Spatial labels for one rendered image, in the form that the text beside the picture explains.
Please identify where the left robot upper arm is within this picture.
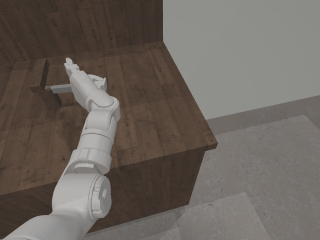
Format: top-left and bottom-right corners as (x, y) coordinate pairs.
(2, 173), (112, 240)

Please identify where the tap lever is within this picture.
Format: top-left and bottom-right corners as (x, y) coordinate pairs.
(46, 84), (72, 94)

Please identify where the counter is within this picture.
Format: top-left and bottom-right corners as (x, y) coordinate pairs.
(0, 0), (218, 239)

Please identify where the left robot forearm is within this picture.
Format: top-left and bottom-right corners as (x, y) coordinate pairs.
(52, 90), (121, 209)

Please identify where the left robot hand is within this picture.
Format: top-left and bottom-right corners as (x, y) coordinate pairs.
(64, 57), (107, 109)

